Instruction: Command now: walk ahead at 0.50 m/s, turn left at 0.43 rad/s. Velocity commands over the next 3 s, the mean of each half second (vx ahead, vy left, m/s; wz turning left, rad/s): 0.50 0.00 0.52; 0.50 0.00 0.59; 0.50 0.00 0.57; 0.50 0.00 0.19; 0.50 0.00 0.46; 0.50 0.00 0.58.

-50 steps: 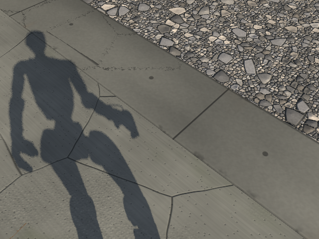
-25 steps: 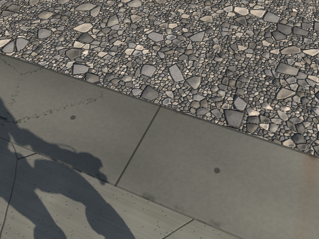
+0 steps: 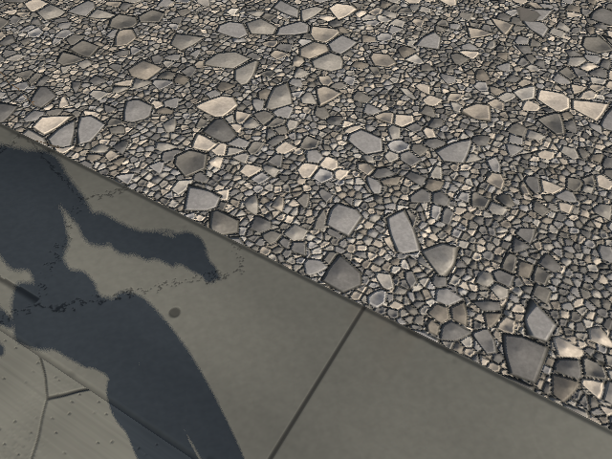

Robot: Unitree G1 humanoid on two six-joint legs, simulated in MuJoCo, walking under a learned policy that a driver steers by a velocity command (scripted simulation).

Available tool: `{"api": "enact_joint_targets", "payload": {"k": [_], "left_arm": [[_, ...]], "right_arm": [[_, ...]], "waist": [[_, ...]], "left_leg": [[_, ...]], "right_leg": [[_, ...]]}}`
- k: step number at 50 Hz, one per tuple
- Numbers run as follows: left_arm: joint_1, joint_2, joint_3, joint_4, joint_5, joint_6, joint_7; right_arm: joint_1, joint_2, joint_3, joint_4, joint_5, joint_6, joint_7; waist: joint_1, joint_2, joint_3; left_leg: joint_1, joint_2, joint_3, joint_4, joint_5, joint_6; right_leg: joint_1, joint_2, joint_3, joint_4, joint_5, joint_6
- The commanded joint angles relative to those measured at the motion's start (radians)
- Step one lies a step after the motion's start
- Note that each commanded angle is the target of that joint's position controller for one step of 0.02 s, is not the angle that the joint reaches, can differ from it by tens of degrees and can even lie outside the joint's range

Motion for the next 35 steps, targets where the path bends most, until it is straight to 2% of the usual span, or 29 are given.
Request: {"api": "enact_joint_targets", "payload": {"k": [1,2,3,4,5,7,8,10,12,14,16,18,19,20,21,22,23,24,25,26,27,29,33,35], "left_arm": [[-0.004,0.121,0.005,-0.125,-0.023,-0.080,-0.029],[-0.087,0.130,0.003,-0.155,-0.048,-0.098,-0.037],[-0.125,0.121,0.002,-0.166,-0.033,-0.106,-0.035],[-0.131,0.132,0.012,-0.165,-0.008,-0.101,-0.028],[-0.112,0.125,0.014,-0.168,0.001,-0.091,-0.027],[-0.076,0.101,0.010,-0.168,0.007,-0.071,-0.022],[-0.090,0.090,0.005,-0.175,0.007,-0.064,-0.018],[-0.161,0.064,-0.006,-0.196,0.009,-0.060,-0.015],[-0.238,0.046,-0.014,-0.212,0.005,-0.065,-0.018],[-0.294,0.052,-0.012,-0.227,-0.008,-0.071,-0.025],[-0.319,0.074,-0.003,-0.238,-0.016,-0.078,-0.031],[-0.306,0.101,0.010,-0.239,-0.020,-0.087,-0.037],[-0.274,0.112,0.017,-0.232,-0.022,-0.092,-0.038],[-0.204,0.125,0.028,-0.213,-0.020,-0.096,-0.035],[-0.098,0.161,0.042,-0.201,-0.005,-0.102,-0.028],[0.027,0.241,0.062,-0.190,0.017,-0.099,-0.020],[0.093,0.244,0.070,-0.153,-0.001,-0.082,-0.029],[0.046,0.159,0.047,-0.172,-0.012,-0.077,-0.028],[0.005,0.124,0.036,-0.178,-0.009,-0.068,-0.024],[-0.038,0.105,0.027,-0.176,-0.003,-0.064,-0.023],[-0.066,0.083,0.020,-0.170,0.001,-0.063,-0.021],[-0.085,0.073,0.018,-0.158,0.000,-0.068,-0.021],[-0.074,0.117,0.036,-0.120,-0.002,-0.076,-0.021],[-0.077,0.130,0.039,-0.107,-0.003,-0.071,-0.019]], "right_arm": [[0.309,-0.191,-0.061,-0.006,0.011,0.004,-0.019],[0.263,-0.165,-0.055,-0.022,0.005,0.006,-0.024],[0.203,-0.151,-0.050,-0.033,0.000,0.007,-0.025],[0.159,-0.123,-0.040,-0.049,-0.007,0.006,-0.029],[0.136,-0.124,-0.037,-0.063,-0.014,0.008,-0.033],[0.124,-0.136,-0.042,-0.073,-0.009,0.009,-0.041],[0.128,-0.150,-0.046,-0.074,-0.008,0.009,-0.047],[0.145,-0.176,-0.056,-0.069,0.000,0.012,-0.058],[0.176,-0.180,-0.059,-0.061,0.006,0.021,-0.066],[0.221,-0.180,-0.060,-0.048,0.010,0.031,-0.070],[0.247,-0.172,-0.059,-0.040,0.015,0.039,-0.072],[0.249,-0.168,-0.060,-0.043,0.011,0.044,-0.074],[0.237,-0.166,-0.060,-0.047,0.009,0.047,-0.074],[0.226,-0.146,-0.055,-0.054,0.006,0.048,-0.073],[0.224,-0.099,-0.037,-0.065,0.000,0.044,-0.069],[0.304,-0.031,-0.016,-0.088,0.003,0.035,-0.067],[0.355,-0.055,-0.010,-0.109,0.018,0.029,-0.067],[0.306,-0.148,-0.033,-0.091,0.024,0.032,-0.068],[0.220,-0.168,-0.040,-0.105,0.015,0.038,-0.067],[0.181,-0.156,-0.041,-0.117,0.005,0.041,-0.065],[0.168,-0.143,-0.045,-0.124,0.003,0.044,-0.061],[0.181,-0.104,-0.041,-0.127,0.014,0.055,-0.053],[0.123,-0.069,-0.030,-0.156,0.004,0.065,-0.049],[0.090,-0.062,-0.026,-0.161,0.005,0.060,-0.039]], "waist": [[-0.151,0.152,-0.361],[-0.145,0.084,-0.237],[-0.103,-0.009,-0.127],[-0.069,-0.021,-0.085],[-0.040,0.010,-0.066],[-0.014,0.038,-0.058],[-0.014,0.039,-0.050],[-0.037,0.045,-0.036],[-0.074,0.059,-0.037],[-0.102,0.071,-0.045],[-0.105,0.082,-0.049],[-0.086,0.101,-0.054],[-0.063,0.117,-0.057],[-0.022,0.118,-0.079],[0.031,0.085,-0.167],[0.039,-0.111,-0.316],[0.027,-0.353,-0.369],[0.047,-0.210,-0.240],[0.054,-0.129,-0.138],[0.037,-0.087,-0.074],[0.015,-0.100,-0.040],[-0.009,-0.132,-0.021],[-0.009,-0.085,-0.009],[-0.001,-0.074,-0.008]], "left_leg": [[0.900,0.354,-0.777,-0.256,-0.195,0.289],[0.770,0.320,-0.644,-0.272,-0.199,0.247],[0.598,0.282,-0.552,-0.298,-0.113,0.222],[0.485,0.248,-0.485,-0.321,-0.017,0.206],[0.405,0.228,-0.462,-0.342,0.049,0.212],[0.314,0.205,-0.404,-0.365,0.142,0.221],[0.273,0.191,-0.369,-0.371,0.175,0.217],[0.217,0.147,-0.307,-0.369,0.168,0.185],[0.189,0.111,-0.278,-0.351,0.111,0.146],[0.209,0.116,-0.310,-0.327,0.055,0.128],[0.271,0.137,-0.370,-0.276,0.003,0.114],[0.331,0.164,-0.439,-0.213,-0.023,0.097],[0.340,0.168,-0.462,-0.178,-0.017,0.086],[0.328,0.144,-0.457,-0.119,-0.004,0.064],[0.272,0.095,-0.408,0.048,-0.011,0.031],[0.018,-0.027,-0.273,0.371,-0.232,-0.036],[-0.215,-0.032,-0.205,0.606,-0.505,-0.064],[-0.290,0.029,-0.227,0.703,-0.431,-0.073],[-0.299,0.060,-0.190,0.724,-0.350,-0.079],[-0.274,0.088,-0.176,0.691,-0.287,-0.083],[-0.247,0.116,-0.176,0.651,-0.244,-0.085],[-0.192,0.142,-0.151,0.609,-0.209,-0.090],[-0.236,0.159,-0.141,0.476,-0.101,-0.115],[-0.224,0.159,-0.124,0.367,0.001,-0.115]], "right_leg": [[-0.714,0.015,0.198,0.693,-0.068,0.015],[-0.743,-0.034,0.182,0.644,0.004,-0.001],[-0.721,-0.070,0.162,0.533,0.057,-0.002],[-0.659,-0.101,0.157,0.443,0.093,0.006],[-0.605,-0.108,0.153,0.408,0.107,0.019],[-0.565,-0.116,0.131,0.315,0.120,0.054],[-0.554,-0.112,0.116,0.253,0.153,0.071],[-0.520,-0.093,0.101,0.094,0.300,0.094],[-0.456,-0.058,0.094,-0.063,0.457,0.102],[-0.418,-0.028,0.098,-0.150,0.532,0.104],[-0.411,-0.021,0.125,-0.210,0.508,0.093],[-0.386,-0.020,0.143,-0.244,0.436,0.068],[-0.345,-0.021,0.138,-0.260,0.398,0.048],[-0.246,-0.025,0.125,-0.298,0.394,0.021],[-0.057,-0.107,0.185,-0.289,0.368,-0.029],[0.289,-0.327,0.482,-0.302,0.262,-0.145],[0.393,-0.461,0.846,-0.400,0.004,-0.237],[0.296,-0.428,0.781,-0.435,-0.128,-0.206],[0.182,-0.386,0.626,-0.439,-0.055,-0.169],[0.073,-0.342,0.509,-0.461,0.070,-0.155],[0.004,-0.310,0.425,-0.484,0.161,-0.148],[-0.072,-0.275,0.305,-0.532,0.256,-0.146],[-0.059,-0.292,0.168,-0.576,0.426,-0.177],[-0.037,-0.278,0.090,-0.577,0.481,-0.164]]}}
